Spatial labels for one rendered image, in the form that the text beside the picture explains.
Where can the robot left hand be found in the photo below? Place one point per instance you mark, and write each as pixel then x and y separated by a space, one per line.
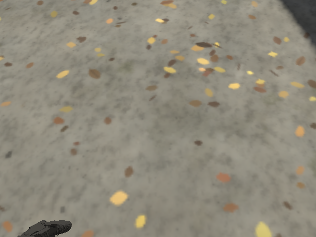
pixel 47 228

